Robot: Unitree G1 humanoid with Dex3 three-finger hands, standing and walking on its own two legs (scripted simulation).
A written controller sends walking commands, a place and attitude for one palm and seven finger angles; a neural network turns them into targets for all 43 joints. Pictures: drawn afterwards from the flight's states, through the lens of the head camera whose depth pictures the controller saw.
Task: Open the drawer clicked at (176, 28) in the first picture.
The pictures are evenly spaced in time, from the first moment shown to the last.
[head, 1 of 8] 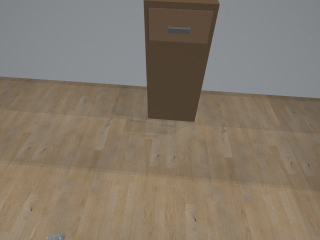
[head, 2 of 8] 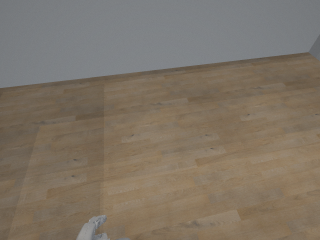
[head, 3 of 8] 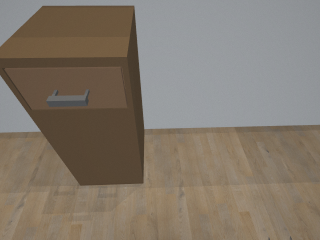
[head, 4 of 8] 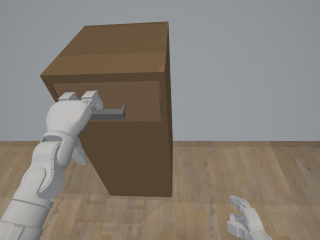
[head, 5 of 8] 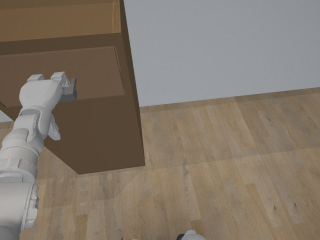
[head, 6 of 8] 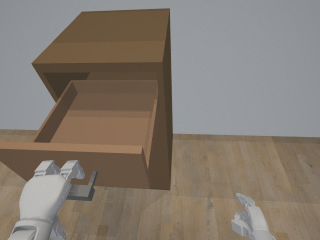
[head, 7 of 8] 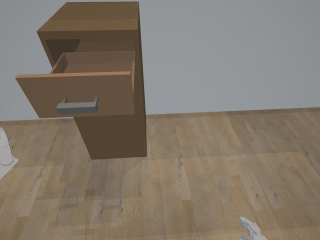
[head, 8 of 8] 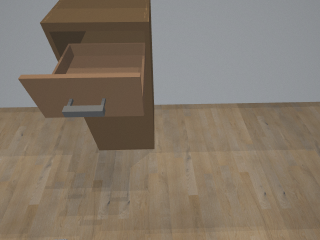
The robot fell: no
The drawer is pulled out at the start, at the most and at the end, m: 0.00 0.29 0.29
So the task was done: yes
